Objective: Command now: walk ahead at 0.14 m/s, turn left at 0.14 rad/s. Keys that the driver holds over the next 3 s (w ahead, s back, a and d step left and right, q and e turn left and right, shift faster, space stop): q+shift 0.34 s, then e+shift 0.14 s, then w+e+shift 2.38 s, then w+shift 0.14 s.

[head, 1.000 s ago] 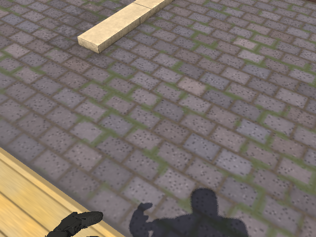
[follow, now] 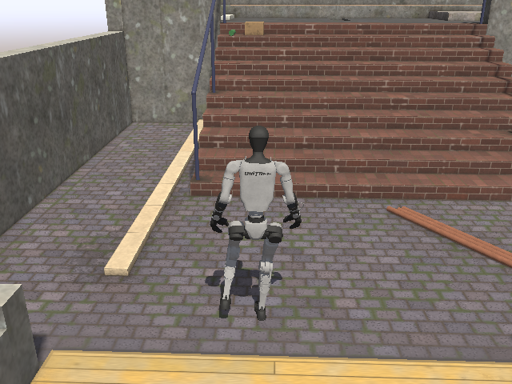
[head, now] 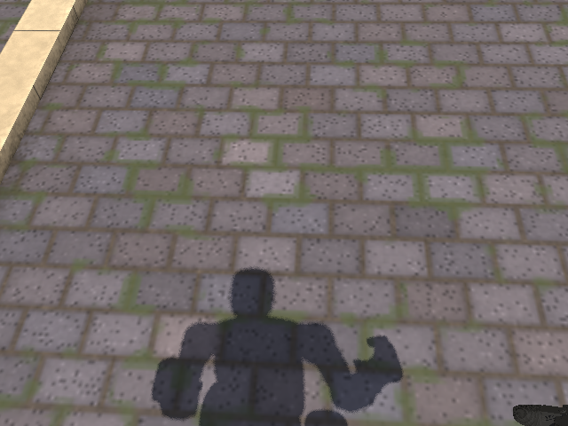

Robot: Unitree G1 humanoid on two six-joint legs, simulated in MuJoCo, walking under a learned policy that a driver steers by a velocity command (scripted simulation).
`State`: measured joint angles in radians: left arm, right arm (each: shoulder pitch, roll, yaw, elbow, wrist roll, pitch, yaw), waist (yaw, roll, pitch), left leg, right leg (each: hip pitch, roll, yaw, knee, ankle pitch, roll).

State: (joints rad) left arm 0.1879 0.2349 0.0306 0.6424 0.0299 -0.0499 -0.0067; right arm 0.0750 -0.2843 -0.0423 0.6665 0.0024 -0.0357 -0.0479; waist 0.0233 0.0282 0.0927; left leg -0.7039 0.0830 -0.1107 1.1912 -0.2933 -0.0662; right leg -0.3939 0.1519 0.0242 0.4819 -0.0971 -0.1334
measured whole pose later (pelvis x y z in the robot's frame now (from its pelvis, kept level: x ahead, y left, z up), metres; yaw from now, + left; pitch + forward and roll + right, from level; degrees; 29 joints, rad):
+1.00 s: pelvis +0.29 +0.11 -0.02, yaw -4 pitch +1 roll +1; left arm 0.13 0.25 0.06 0.70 -0.05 -0.01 -0.07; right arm 0.42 -0.27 -0.08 0.86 0.00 -0.05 -0.01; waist -0.05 -0.01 0.02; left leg 0.28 0.05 0.41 0.23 -0.48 -0.09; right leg -0.75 -0.10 -0.10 0.88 -0.09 -0.12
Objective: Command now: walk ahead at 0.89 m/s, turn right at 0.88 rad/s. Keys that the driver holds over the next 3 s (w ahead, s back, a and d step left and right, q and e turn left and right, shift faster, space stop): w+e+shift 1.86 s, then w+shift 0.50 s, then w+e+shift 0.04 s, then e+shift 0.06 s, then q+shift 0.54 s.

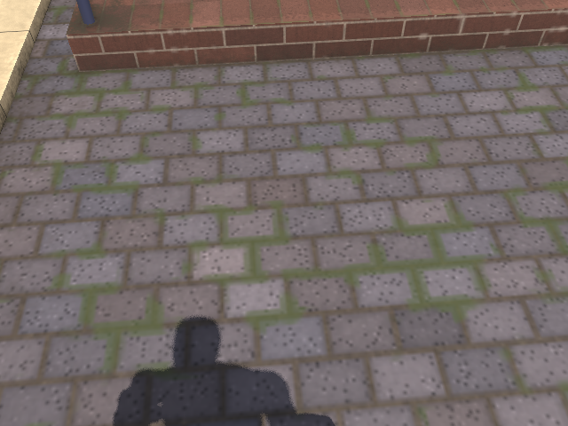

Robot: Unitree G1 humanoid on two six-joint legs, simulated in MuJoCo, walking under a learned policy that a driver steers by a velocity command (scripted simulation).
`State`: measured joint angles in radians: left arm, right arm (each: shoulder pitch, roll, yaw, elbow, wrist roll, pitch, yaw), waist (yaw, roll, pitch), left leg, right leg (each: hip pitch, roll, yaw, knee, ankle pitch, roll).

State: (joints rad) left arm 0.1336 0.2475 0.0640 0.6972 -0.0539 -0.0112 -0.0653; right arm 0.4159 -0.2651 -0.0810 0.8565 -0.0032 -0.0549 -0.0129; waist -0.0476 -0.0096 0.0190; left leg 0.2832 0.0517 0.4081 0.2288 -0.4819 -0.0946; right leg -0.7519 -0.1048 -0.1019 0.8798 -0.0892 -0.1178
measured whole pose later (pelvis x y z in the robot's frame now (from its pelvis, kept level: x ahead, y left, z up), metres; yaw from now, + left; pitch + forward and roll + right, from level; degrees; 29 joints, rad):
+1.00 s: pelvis +0.75 -0.33 -0.02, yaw -59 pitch -1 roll +3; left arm 0.10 0.30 0.06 0.57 -0.05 -0.03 -0.06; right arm 0.39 -0.28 -0.05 0.83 0.00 -0.07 -0.01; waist -0.02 -0.02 0.07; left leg 0.11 0.05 0.19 0.94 -0.45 -0.04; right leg -0.58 0.04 -0.10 0.78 -0.24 -0.18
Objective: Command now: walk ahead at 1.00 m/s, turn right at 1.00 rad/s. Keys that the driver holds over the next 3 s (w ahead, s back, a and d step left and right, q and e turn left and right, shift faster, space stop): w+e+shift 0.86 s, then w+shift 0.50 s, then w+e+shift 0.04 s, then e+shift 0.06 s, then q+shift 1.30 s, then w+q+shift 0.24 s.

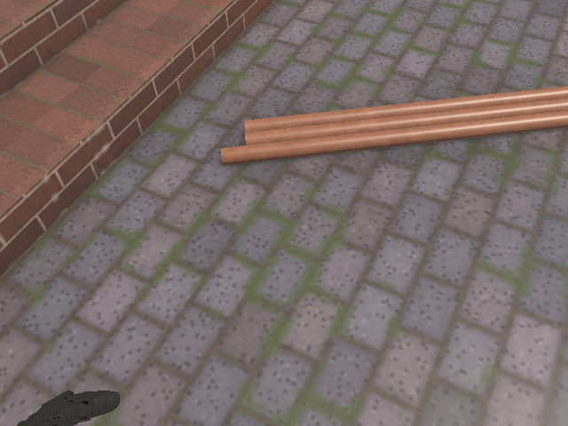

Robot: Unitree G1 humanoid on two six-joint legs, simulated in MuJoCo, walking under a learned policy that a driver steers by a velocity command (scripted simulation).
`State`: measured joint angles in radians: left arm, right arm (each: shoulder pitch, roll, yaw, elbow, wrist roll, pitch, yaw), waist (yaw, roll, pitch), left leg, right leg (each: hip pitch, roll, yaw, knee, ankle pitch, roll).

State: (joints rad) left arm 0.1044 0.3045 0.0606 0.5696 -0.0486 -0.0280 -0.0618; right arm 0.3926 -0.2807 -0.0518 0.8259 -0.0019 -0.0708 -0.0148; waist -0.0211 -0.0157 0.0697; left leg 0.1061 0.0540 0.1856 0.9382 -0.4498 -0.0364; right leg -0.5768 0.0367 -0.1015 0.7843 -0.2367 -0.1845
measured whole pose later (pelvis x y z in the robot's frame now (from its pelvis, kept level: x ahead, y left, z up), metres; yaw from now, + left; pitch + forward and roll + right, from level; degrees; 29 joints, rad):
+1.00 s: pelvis +0.75 -0.25 +0.03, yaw -57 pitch -2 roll +1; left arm 0.31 0.29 0.07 0.69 0.00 -0.06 -0.05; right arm 0.19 -0.27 -0.02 0.70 0.03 -0.13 -0.01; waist 0.01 0.03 0.08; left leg -0.37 0.07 -0.10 1.37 -0.32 0.02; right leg -0.36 0.14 -0.05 0.64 -0.25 -0.17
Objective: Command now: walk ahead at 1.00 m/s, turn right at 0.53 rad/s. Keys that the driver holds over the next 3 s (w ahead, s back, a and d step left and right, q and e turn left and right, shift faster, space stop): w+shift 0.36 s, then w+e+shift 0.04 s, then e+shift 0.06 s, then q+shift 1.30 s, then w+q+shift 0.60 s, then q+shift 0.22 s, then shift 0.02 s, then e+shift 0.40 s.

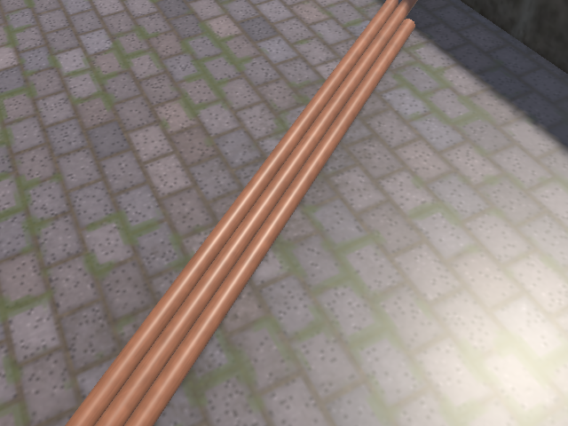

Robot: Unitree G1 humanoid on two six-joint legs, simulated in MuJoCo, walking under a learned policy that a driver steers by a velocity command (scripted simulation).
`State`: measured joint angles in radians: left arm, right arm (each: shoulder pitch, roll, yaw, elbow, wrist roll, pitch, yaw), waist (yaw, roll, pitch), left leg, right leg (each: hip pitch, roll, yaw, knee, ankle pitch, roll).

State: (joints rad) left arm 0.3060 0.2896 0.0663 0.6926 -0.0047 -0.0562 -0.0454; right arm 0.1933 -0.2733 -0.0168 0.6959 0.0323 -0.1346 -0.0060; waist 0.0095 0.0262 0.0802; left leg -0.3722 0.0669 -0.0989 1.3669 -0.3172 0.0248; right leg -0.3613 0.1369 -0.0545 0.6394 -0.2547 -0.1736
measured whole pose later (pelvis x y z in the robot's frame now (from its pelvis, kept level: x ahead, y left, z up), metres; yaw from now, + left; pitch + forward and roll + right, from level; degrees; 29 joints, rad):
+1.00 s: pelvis +0.71 -0.01 +0.02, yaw +12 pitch +1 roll -1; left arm 0.06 0.24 0.04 0.73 0.04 -0.02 0.03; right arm 0.22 -0.35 -0.10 0.65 0.02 0.07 -0.05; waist -0.01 0.03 0.07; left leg -0.62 0.08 0.01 1.21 -0.40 -0.10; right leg -0.35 -0.02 -0.14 0.42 -0.09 -0.05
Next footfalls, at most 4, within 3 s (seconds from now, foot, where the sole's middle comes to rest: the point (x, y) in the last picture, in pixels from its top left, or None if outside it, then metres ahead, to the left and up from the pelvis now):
0.34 left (249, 383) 0.56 0.15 -0.75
0.74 right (345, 277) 0.85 -0.09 -0.75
1.06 left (258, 303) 0.76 0.13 -0.73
1.60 right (337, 280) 0.85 -0.07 -0.75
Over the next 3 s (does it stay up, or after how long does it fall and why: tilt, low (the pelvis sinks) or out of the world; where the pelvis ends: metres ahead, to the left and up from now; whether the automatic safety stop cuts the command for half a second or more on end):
stays up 0.65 0.54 0.01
